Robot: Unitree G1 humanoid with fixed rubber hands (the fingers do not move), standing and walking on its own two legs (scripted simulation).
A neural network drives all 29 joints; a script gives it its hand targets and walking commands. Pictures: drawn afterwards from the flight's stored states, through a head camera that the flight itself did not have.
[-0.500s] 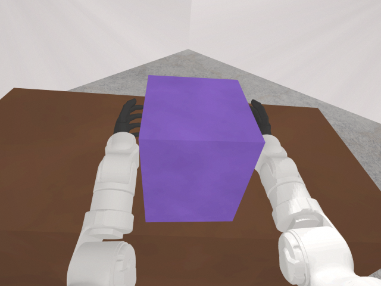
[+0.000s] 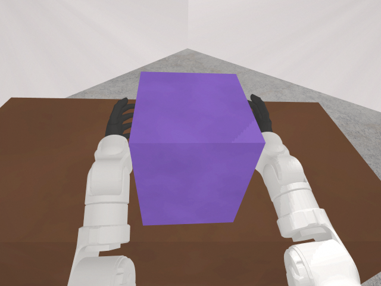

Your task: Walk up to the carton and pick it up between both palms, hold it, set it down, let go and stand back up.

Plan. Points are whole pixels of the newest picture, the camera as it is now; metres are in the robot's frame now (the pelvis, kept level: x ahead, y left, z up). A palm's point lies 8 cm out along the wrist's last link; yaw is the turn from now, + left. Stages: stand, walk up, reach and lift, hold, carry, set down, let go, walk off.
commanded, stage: reach and lift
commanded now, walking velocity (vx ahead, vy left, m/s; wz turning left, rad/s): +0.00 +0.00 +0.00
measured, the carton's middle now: (189, 150) +0.36 -0.01 +0.13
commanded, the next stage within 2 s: hold in 0.22 s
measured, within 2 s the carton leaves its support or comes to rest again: neither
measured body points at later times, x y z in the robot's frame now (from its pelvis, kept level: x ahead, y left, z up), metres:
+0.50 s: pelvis -0.02 +0.00 +0.00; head -0.08 +0.03 +0.45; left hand +0.37 +0.15 +0.20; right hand +0.36 -0.15 +0.21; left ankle +0.02 +0.11 -0.75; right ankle -0.01 -0.11 -0.75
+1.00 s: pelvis -0.01 +0.00 +0.00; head -0.07 +0.03 +0.44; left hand +0.36 +0.14 +0.21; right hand +0.37 -0.15 +0.22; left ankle +0.02 +0.11 -0.75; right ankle -0.01 -0.11 -0.75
